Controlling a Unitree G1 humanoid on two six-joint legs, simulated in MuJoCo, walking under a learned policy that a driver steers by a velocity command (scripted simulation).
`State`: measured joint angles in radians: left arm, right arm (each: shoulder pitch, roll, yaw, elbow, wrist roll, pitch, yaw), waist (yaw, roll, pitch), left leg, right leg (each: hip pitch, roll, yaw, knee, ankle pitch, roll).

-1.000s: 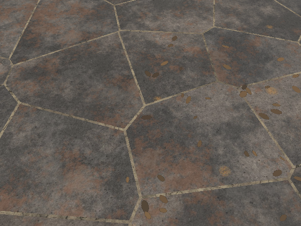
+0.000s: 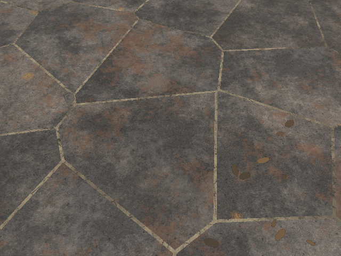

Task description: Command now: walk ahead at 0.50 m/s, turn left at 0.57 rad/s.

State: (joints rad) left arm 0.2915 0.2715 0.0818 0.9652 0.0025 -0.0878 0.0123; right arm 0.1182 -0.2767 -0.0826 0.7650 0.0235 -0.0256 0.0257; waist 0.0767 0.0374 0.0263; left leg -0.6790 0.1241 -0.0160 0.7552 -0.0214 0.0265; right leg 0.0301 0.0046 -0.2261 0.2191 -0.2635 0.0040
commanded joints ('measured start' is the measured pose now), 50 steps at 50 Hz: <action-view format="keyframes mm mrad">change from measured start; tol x32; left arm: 1 -19 182 38 -57 -16 4 6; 28 -399 98 -11 -290 -7 -42 -55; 34 98 285 53 -183 3 -34 -61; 50 84 175 22 -210 -35 30 1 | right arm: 1 -114 -31 5 -108 0 -9 22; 7 338 -260 -102 -27 7 13 -4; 34 381 -62 9 -37 -23 -36 -46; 50 -137 -59 22 -182 -21 -92 -19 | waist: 1 -4 -83 67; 9 -197 106 -357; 50 1 -120 -27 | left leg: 1 -12 -13 44 -79 -19 22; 6 492 -182 147 -190 -123 139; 9 1069 212 -783 -478 -391 377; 16 502 45 -300 -544 89 268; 27 604 44 -260 -473 -2 181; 32 725 23 -177 -168 574 119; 35 -10 -190 -131 551 -526 -5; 36 -91 -135 -136 571 -453 2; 50 209 -136 -45 -208 82 -87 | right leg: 1 11 -299 65 -58 373 -141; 6 -30 -259 -29 470 885 -66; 8 -714 3 122 1102 -339 36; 9 -824 -11 301 1180 -328 12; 24 -578 -36 272 330 414 41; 32 -335 13 194 244 244 -121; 35 348 -336 1019 89 -57 -358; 50 -260 -106 533 32 246 -210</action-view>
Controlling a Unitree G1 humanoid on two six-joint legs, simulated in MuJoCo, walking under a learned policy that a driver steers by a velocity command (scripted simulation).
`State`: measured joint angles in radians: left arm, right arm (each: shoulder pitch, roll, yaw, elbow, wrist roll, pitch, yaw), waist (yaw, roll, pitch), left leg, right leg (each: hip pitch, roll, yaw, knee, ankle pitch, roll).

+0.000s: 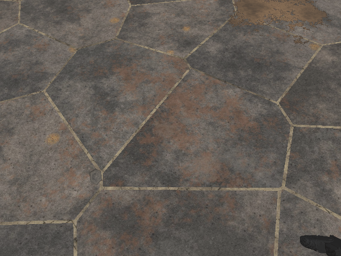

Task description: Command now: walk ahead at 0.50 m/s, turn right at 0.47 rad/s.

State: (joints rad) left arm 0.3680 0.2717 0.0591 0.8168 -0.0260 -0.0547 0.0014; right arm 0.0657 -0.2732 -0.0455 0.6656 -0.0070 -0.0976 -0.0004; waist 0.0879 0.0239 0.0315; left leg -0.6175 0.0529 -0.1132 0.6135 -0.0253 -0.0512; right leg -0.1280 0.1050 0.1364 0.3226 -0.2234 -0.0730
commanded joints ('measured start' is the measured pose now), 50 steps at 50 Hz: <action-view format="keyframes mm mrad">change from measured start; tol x32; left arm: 1 21 172 44 -60 -8 2 14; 28 -366 77 11 -299 2 17 -64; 34 69 318 97 -251 -2 23 -30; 50 -8 186 42 -145 8 -9 0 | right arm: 1 -99 -72 -18 -89 13 -23 10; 33 325 -93 -28 50 -20 22 -13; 50 -88 -97 -4 -37 16 -13 29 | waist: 1 -9 -110 -33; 6 -138 -131 -135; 8 -133 313 -363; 27 -167 33 42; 34 11 -232 -465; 50 -2 -99 1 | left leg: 1 157 -70 43 -95 70 -5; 6 500 -10 10 -199 -30 92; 8 986 369 -602 -259 -283 309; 15 518 198 -111 -419 -61 235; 27 646 217 218 -417 187 188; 31 663 199 308 -46 716 134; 34 -136 -88 67 773 -600 26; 35 -229 -29 12 785 -503 44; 50 80 6 74 -36 147 7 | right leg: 1 -77 -215 198 -49 184 -127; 6 -77 -176 240 215 215 -51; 8 -539 -3 24 778 -385 34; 10 -675 -122 28 941 -258 55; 31 -197 -51 -252 260 62 -57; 34 598 -458 720 38 -94 -374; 40 -22 -279 239 -77 263 -230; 50 -62 -254 95 -87 153 -152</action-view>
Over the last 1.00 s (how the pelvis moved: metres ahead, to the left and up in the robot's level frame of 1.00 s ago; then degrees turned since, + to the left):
0.57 0.11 0.01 9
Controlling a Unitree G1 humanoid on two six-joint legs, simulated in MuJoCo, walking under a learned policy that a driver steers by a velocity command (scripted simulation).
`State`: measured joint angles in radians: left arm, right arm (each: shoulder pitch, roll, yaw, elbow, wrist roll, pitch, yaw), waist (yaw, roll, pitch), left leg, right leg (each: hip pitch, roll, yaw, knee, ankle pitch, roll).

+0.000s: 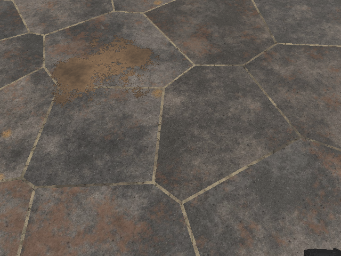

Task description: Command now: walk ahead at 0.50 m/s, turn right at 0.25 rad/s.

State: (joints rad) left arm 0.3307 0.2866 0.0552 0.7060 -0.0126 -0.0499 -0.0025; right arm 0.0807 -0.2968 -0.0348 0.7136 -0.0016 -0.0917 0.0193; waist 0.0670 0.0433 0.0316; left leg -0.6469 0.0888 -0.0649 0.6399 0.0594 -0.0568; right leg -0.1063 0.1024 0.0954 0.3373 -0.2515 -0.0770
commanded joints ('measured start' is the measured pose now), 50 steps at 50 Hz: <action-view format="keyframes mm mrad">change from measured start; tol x32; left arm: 1 41 170 47 -24 -7 -12 4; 28 -365 44 -2 -138 -6 -42 -37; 35 137 231 68 -20 9 -32 -21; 50 -18 159 38 62 10 -49 -3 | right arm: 1 -116 -83 -17 -92 11 -22 13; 9 370 -213 -78 12 6 -20 17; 50 -11 -35 -7 -7 17 16 5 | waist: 1 21 -120 9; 9 -156 241 -376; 30 -132 36 24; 35 34 -322 -467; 50 -11 -93 15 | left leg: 1 94 -33 21 -88 36 26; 7 558 16 -17 -138 -56 176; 9 1003 293 -688 -326 -453 364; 16 495 127 -210 -468 -168 289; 32 693 124 -6 -203 402 194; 36 -112 -79 -57 674 -609 83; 50 39 17 49 17 55 43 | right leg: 1 -44 -270 154 -82 182 -145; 7 -34 -205 106 358 452 -49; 10 -669 -80 76 959 -274 46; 30 -484 -147 -84 167 212 38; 33 28 -146 -89 157 234 -49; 35 546 -508 630 28 48 -275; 40 -5 -336 209 -133 151 -163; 50 -33 -292 -66 -228 263 -125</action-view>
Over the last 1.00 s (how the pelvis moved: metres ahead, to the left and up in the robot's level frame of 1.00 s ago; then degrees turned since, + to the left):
0.51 -0.13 0.00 -33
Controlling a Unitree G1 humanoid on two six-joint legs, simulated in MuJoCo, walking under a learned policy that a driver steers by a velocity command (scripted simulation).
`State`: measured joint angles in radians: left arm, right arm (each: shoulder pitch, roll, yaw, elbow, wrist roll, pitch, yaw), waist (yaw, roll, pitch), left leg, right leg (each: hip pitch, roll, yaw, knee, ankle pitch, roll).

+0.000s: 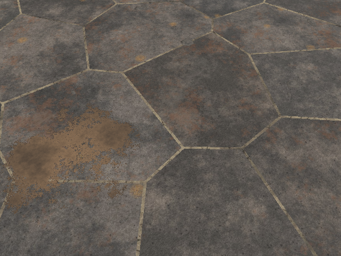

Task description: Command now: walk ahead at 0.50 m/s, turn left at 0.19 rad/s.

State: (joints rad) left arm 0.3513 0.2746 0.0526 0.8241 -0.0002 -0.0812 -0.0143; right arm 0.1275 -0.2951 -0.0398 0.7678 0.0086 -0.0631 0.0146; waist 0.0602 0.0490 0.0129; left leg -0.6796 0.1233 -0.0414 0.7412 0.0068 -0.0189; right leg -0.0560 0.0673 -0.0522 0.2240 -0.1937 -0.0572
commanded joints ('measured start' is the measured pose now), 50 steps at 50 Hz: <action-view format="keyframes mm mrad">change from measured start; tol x32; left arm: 1 -18 176 42 -41 -5 -15 9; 29 -396 107 14 -206 -7 -39 -3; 35 9 293 83 -128 26 -45 12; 50 -114 168 51 -56 1 -23 16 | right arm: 1 -83 -38 -2 -73 10 -13 14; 36 356 -79 -31 -121 30 12 -33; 50 -4 -36 -33 -208 14 32 13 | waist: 1 7 -97 40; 12 -162 151 -387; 50 -1 -109 35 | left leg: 1 65 -23 23 -108 113 13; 9 350 -163 120 -214 -106 139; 12 1093 204 -771 -419 -339 407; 20 480 33 -286 -527 83 317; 31 529 18 -373 -382 -111 207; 37 -129 -126 -142 538 -514 36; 50 -4 -18 -1 58 0 16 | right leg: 1 -51 -272 73 -111 198 -142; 9 127 -288 -62 324 790 -36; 12 -673 -21 132 1107 -365 73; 13 -749 -75 158 1121 -299 51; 33 -182 -79 126 197 139 38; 36 410 -503 860 93 -321 -209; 50 -11 -302 7 -74 268 -106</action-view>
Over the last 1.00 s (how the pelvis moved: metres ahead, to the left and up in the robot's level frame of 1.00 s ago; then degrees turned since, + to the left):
0.56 -0.01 0.00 -1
